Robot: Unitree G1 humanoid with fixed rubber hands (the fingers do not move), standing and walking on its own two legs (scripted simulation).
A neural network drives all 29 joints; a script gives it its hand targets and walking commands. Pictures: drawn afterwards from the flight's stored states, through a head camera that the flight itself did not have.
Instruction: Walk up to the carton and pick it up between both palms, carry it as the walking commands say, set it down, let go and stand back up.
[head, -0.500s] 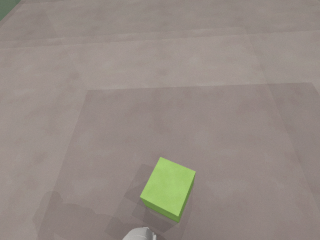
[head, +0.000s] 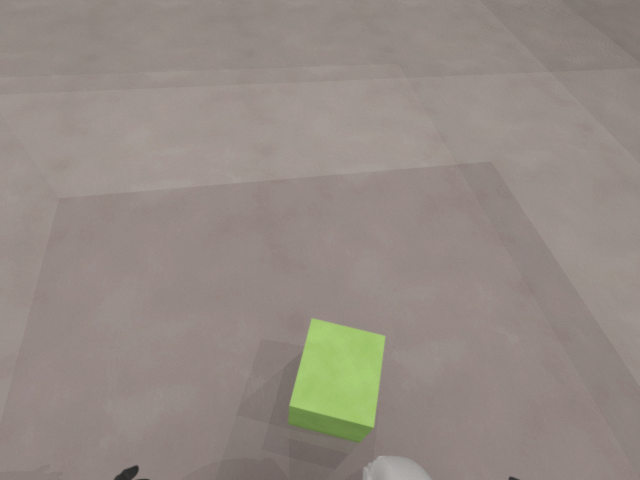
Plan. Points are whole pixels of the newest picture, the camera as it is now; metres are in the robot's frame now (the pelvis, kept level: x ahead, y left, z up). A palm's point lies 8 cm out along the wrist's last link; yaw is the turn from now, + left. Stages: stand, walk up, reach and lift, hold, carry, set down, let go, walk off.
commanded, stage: walk up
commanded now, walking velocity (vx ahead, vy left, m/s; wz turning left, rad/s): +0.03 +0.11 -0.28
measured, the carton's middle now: (335, 381) +0.43 -0.05 -0.67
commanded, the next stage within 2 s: none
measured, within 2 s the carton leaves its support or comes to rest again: neither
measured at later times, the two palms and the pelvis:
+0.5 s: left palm out of the picture +0.12 +0.21 -0.13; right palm out of the picture -0.12 -0.27 -0.14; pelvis -0.04 -0.02 -0.01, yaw -6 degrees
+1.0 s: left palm out of the picture -0.04 +0.19 -0.14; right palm out of the picture -0.08 -0.27 -0.14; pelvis -0.05 -0.05 +0.00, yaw -5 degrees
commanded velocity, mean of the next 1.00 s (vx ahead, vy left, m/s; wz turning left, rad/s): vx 0.02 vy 0.00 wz -0.11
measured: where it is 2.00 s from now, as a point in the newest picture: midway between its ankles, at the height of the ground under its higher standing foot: outside the picture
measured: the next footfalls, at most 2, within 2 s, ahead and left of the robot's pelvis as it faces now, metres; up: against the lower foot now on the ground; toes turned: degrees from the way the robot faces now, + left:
right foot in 0.48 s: -0.01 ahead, -0.14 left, +0.00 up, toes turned -7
left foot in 0.80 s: -0.03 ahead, +0.08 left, +0.00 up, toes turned -1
